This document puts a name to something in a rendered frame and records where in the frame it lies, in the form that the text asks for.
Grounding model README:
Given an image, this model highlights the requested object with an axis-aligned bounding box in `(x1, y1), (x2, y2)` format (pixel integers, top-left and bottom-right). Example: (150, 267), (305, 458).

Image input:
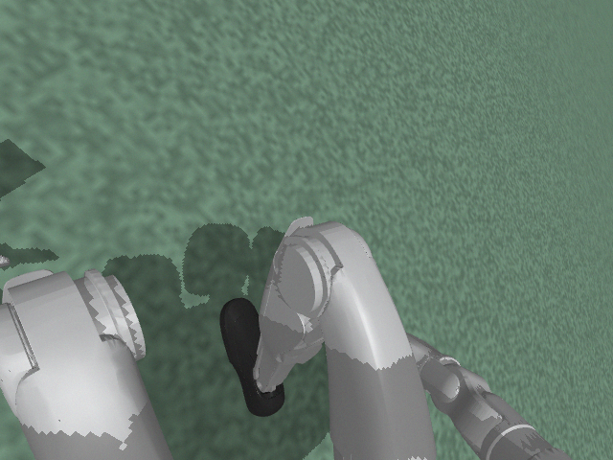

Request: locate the right robot foot
(219, 298), (284, 417)

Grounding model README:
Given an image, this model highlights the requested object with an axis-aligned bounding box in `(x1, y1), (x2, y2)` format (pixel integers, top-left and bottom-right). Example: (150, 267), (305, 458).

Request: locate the right robot hand
(406, 333), (442, 372)

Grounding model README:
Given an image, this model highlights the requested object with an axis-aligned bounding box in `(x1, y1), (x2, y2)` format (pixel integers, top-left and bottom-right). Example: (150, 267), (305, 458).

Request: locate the right robot arm
(420, 355), (573, 460)

